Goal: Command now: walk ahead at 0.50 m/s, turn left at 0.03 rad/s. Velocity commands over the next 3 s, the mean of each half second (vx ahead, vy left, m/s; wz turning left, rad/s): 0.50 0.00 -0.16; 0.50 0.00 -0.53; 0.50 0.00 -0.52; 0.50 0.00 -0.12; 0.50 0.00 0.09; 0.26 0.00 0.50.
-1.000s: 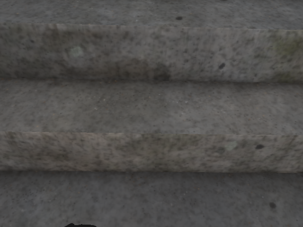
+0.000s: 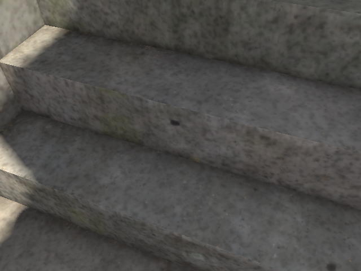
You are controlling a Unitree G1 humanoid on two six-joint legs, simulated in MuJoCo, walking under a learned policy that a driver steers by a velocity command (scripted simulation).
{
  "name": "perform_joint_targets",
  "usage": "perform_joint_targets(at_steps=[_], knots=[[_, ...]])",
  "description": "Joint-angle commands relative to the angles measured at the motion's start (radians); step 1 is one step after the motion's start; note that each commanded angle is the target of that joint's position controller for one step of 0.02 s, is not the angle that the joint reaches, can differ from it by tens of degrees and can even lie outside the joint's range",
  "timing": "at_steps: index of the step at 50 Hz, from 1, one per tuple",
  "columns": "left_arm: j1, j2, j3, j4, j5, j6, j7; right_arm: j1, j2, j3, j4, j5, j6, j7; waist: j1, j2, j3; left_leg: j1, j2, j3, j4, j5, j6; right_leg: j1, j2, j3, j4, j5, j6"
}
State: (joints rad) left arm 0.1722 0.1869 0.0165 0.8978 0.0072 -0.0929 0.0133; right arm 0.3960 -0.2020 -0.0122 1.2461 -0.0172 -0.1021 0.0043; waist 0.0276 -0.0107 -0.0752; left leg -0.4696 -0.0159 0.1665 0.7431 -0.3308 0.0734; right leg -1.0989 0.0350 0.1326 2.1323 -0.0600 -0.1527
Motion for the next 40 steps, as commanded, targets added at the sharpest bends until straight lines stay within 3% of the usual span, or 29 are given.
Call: perform_joint_targets(at_steps=[1, 4, 6, 7, 8, 9, 10, 11, 12, 13, 14, 15, 16, 17, 18, 19, 20, 22, 25, 27, 30, 33, 34, 35, 36, 37, 38, 39, 40], knots=[[-0.048, -0.204, -0.074, -0.135, -0.04, 0.007, 0.043, -0.021, 0.055, 0.026, -0.025, -0.002, -0.081, 0.018, 0.049, 0.072, 0.112, 0.034, 0.279, -0.325, -0.48, 0.078, 0.101, -0.269, 0.009, -0.048, 0.359, -0.155, -0.009], [-0.18, -0.151, -0.086, -0.228, -0.025, 0.036, 0.05, 0.009, 0.025, 0.03, -0.018, 0.011, -0.073, 0.018, 0.065, -0.007, 0.154, 0.018, 0.214, -0.211, -0.563, 0.011, 0.053, -0.245, -0.028, -0.121, 0.133, -0.163, -0.006], [-0.272, -0.131, -0.087, -0.284, -0.014, 0.057, 0.036, 0.1, 0.004, 0.021, -0.013, 0.023, -0.073, -0.017, 0.02, 0.027, 0.128, 0.085, 0.225, -0.216, -0.691, 0.109, 0.094, -0.153, -0.08, -0.223, -0.083, -0.16, 0.011], [-0.318, -0.105, -0.09, -0.287, -0.024, 0.069, 0.031, 0.15, -0.039, 0.011, -0.021, 0.042, -0.064, -0.039, -0.02, 0.033, 0.095, 0.157, 0.233, -0.174, -0.806, 0.242, 0.124, -0.049, -0.087, -0.315, -0.273, -0.224, 0.007], [-0.311, -0.138, -0.101, -0.282, -0.024, 0.074, 0.025, 0.183, -0.02, 0.012, -0.024, 0.042, -0.051, -0.055, -0.036, 0.044, 0.074, 0.195, 0.223, -0.131, -0.816, 0.382, 0.14, 0.079, -0.095, -0.336, -0.395, -0.274, -0.007], [-0.239, -0.176, -0.111, -0.253, -0.037, 0.077, 0.021, 0.143, -0.036, 0.007, -0.053, 0.043, -0.038, -0.071, 0.015, 0.101, 0.025, 0.225, 0.229, -0.046, -0.762, 0.709, 0.13, 0.265, -0.079, -0.317, -0.562, -0.343, -0.037], [-0.168, -0.143, -0.097, -0.196, -0.062, 0.078, 0.011, 0.145, -0.053, 0.004, -0.096, 0.05, -0.037, -0.077, 0.016, 0.091, -0.061, 0.258, 0.226, -0.006, -0.649, 1.174, 0.156, 0.439, 0.0, -0.407, -0.677, -0.438, -0.032], [-0.369, -0.025, -0.092, -0.348, 0.011, 0.174, -0.096, 0.242, -0.229, 0.002, -0.026, -0.067, -0.01, 0.118, 0.122, 0.479, -0.053, 0.316, 0.375, -0.172, -0.58, 2.053, 0.398, 0.263, 0.097, -0.318, -0.692, -0.625, 0.017], [-0.296, 0.03, -0.061, -0.317, 0.024, 0.192, -0.106, 0.099, -0.231, -0.03, -0.074, -0.072, -0.011, 0.169, 0.131, 0.347, -0.074, 0.567, 0.428, -0.145, -0.461, 2.234, 0.419, 0.187, 0.091, -0.326, -0.919, -0.422, 0.004], [-0.145, 0.055, -0.039, -0.257, 0.017, 0.194, -0.085, 0.134, -0.244, -0.053, -0.066, -0.069, -0.004, 0.181, 0.135, 0.326, -0.236, 0.661, 0.386, -0.101, -0.258, 2.344, 0.403, 0.311, 0.131, -0.259, -1.05, -0.375, -0.001], [0.072, 0.086, -0.039, -0.125, -0.03, 0.178, -0.062, 0.262, -0.157, -0.036, -0.065, -0.143, -0.006, 0.202, 0.109, 0.12, -0.401, 0.3, 0.325, -0.183, -0.027, 2.136, 0.337, 0.752, 0.05, 0.061, -1.09, -0.215, -0.117], [0.254, 0.154, -0.013, -0.048, 0.014, 0.184, -0.051, 0.189, -0.121, -0.037, -0.065, -0.118, 0.011, 0.214, 0.196, -0.031, -0.368, 0.0, 0.189, -0.268, 0.22, 1.393, 0.302, 0.929, -0.038, 0.376, -1.425, -0.439, -0.186], [0.298, 0.193, 0.021, -0.027, 0.072, 0.178, -0.046, 0.07, -0.041, -0.033, -0.059, -0.057, 0.045, 0.205, 0.235, -0.159, -0.202, -0.321, 0.013, -0.428, 0.688, 0.653, 0.2, 0.851, -0.161, 0.755, -1.723, -0.747, -0.184], [0.3, 0.136, 0.008, 0.048, 0.075, 0.149, -0.053, -0.03, -0.005, -0.036, -0.118, 0.01, 0.048, 0.152, 0.158, -0.122, -0.042, -0.569, -0.038, -0.599, 0.996, 0.649, 0.202, 0.787, -0.183, 0.773, -1.723, -0.841, -0.069], [0.242, 0.083, 0.008, 0.093, 0.07, 0.128, -0.067, -0.115, 0.001, -0.03, -0.171, 0.017, 0.046, 0.105, 0.099, -0.09, 0.027, -0.711, -0.073, -0.631, 1.1, 0.643, 0.208, 0.761, -0.172, 0.682, -1.702, -0.83, -0.01], [0.169, 0.013, -0.003, 0.124, 0.057, 0.111, -0.083, -0.142, -0.028, -0.036, -0.199, 0.025, 0.044, 0.077, 0.046, 0.049, 0.044, -0.797, -0.08, -0.633, 1.152, 0.626, 0.209, 0.751, -0.171, 0.6, -1.697, -0.725, 0.038], [0.131, -0.047, -0.023, 0.162, 0.052, 0.083, -0.095, -0.144, -0.002, -0.029, -0.232, 0.013, 0.042, 0.057, -0.019, 0.088, 0.04, -0.83, -0.085, -0.631, 1.194, 0.608, 0.217, 0.706, -0.152, 0.494, -1.673, -0.575, 0.08], [0.053, -0.105, -0.051, 0.205, 0.047, 0.05, -0.113, -0.134, 0.05, 0.003, -0.262, -0.014, 0.043, 0.049, -0.127, -0.001, 0.018, -0.915, -0.05, -0.518, 1.31, 0.499, 0.222, 0.641, -0.088, 0.223, -1.629, -0.308, 0.118], [0.0, 0.002, -0.028, 0.119, 0.072, 0.016, -0.137, -0.296, -0.011, 0.016, -0.368, -0.002, 0.029, 0.035, -0.161, -0.012, -0.05, -0.61, 0.003, -0.208, 1.146, 0.48, 0.16, 0.335, 0.008, -0.03, -1.736, -0.115, 0.152], [0.239, 0.04, -0.024, 0.188, 0.076, 0.006, -0.102, -0.287, 0.033, 0.04, -0.358, 0.003, 0.041, 0.055, -0.114, -0.154, -0.032, -0.818, 0.008, -0.179, 1.464, 0.356, 0.12, 0.519, -0.026, 0.107, -1.74, -0.148, 0.092], [0.524, -0.01, -0.046, 0.311, 0.103, 0.008, -0.103, -0.451, 0.028, 0.067, -0.433, -0.011, 0.053, 0.053, 0.002, -0.12, 0.029, -1.252, 0.014, -0.256, 1.614, 0.253, 0.162, 0.939, -0.133, 0.295, -1.693, -0.221, 0.01], [0.485, 0.003, -0.045, 0.3, 0.109, -0.016, -0.127, -0.656, 0.012, 0.061, -0.539, -0.016, 0.085, 0.018, 0.009, -0.061, 0.035, -1.151, 0.087, -0.139, 1.264, 0.271, 0.105, 0.888, -0.159, 0.318, -1.785, -0.027, -0.04], [0.508, -0.003, -0.045, 0.319, 0.092, -0.025, -0.123, -0.712, 0.02, 0.059, -0.561, -0.021, 0.102, 0.005, 0.017, -0.101, 0.034, -1.122, 0.1, -0.102, 1.184, 0.253, 0.08, 0.877, -0.18, 0.33, -1.811, 0.081, -0.071], [0.433, 0.037, -0.026, 0.298, 0.047, -0.017, -0.136, -0.89, 0.009, 0.057, -0.64, -0.024, 0.129, 0.012, 0.008, -0.088, 0.046, -0.896, 0.083, -0.001, 0.947, 0.037, 0.09, 0.692, -0.2, 0.311, -1.977, 0.289, -0.084], [0.388, 0.045, -0.027, 0.299, 0.027, -0.007, -0.146, -0.859, 0.061, 0.071, -0.649, -0.028, 0.173, 0.039, -0.047, -0.144, -0.013, -0.605, 0.045, 0.06, 0.82, -0.002, 0.105, 0.537, -0.21, 0.243, -2.015, 0.575, -0.127], [0.385, 0.075, -0.03, 0.266, 0.008, -0.034, -0.154, -0.86, 0.05, 0.056, -0.665, -0.04, 0.176, 0.066, -0.081, -0.264, -0.032, -0.395, -0.023, 0.13, 0.76, -0.067, 0.055, 0.52, -0.253, 0.244, -1.984, 1.184, -0.187], [0.373, 0.141, -0.012, 0.281, 0.012, -0.046, -0.166, -0.716, 0.025, 0.059, -0.632, -0.021, 0.192, 0.073, -0.138, -0.281, -0.115, -0.355, -0.065, 0.073, 0.677, 0.069, 0.04, 0.718, -0.314, 0.214, -1.901, 1.733, -0.211], [0.373, 0.183, 0.015, 0.273, -0.025, -0.052, -0.175, -0.65, -0.049, 0.036, -0.62, -0.02, 0.189, 0.067, -0.154, -0.26, -0.137, -0.372, -0.123, 0.075, 0.401, -0.054, 0.028, 0.956, -0.299, 0.182, -1.79, 1.913, -0.197], [0.388, 0.171, 0.031, 0.283, 0.03, -0.051, -0.193, -0.458, -0.069, 0.014, -0.557, -0.017, 0.184, 0.05, -0.178, -0.158, -0.312, -0.114, -0.095, -0.089, 0.3, -0.011, 0.093, 0.966, -0.26, 0.157, -1.542, 2.022, -0.16]])
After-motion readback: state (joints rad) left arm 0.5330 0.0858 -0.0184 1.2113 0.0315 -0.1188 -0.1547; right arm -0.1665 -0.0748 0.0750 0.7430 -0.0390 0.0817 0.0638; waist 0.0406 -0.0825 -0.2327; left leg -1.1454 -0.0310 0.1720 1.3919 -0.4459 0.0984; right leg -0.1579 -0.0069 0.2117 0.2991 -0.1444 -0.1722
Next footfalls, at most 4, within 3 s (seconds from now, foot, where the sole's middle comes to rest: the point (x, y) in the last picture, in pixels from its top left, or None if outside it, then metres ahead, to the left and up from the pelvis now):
0.24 right None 0.27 -0.10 -0.54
0.78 left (194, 196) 0.57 0.02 -0.33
1.28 right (326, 117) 0.68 -0.31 -0.13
1.76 left None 0.95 -0.26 0.08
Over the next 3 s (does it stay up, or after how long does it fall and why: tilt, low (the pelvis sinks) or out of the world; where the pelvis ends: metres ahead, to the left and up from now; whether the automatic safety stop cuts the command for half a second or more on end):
stays up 1.20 -0.64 1.19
